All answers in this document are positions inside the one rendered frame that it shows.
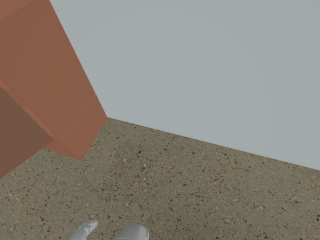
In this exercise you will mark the robot left hand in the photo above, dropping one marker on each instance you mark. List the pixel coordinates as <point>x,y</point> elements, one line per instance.
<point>84,230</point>

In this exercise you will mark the cupboard door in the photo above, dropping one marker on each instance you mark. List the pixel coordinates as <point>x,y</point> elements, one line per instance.
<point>20,136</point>

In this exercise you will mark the robot left thigh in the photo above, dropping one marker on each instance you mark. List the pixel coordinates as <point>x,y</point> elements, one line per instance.
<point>134,232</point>

